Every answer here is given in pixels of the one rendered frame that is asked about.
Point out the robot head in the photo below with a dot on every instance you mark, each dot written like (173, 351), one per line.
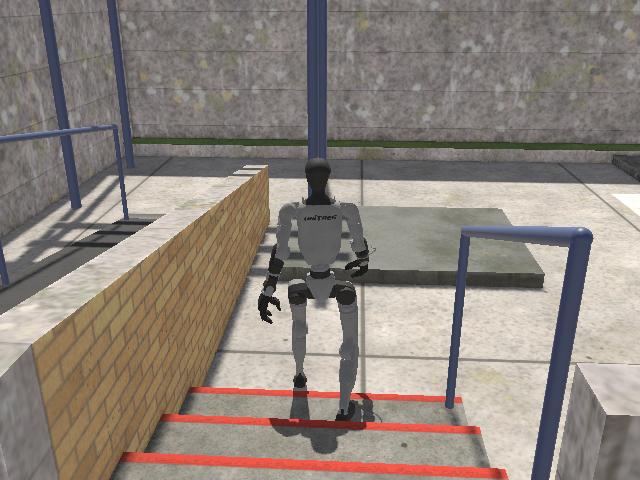
(317, 173)

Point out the robot right forearm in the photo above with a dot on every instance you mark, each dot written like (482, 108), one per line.
(363, 256)

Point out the robot left upper arm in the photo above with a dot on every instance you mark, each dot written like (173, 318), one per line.
(287, 212)

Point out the robot right upper arm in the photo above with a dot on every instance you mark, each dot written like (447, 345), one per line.
(350, 210)

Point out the robot left shin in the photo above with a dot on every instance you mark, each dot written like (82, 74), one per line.
(299, 350)

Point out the robot left forearm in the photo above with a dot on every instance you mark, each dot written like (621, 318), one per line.
(273, 274)

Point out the left robot hand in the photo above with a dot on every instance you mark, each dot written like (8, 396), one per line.
(263, 304)

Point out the right robot hand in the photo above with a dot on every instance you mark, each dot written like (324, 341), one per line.
(363, 269)

